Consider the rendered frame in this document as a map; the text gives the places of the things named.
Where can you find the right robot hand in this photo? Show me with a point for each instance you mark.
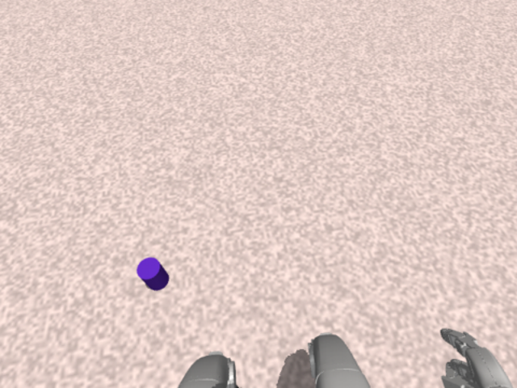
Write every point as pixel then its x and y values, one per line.
pixel 482 369

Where can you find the can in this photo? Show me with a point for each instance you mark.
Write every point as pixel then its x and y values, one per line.
pixel 153 273

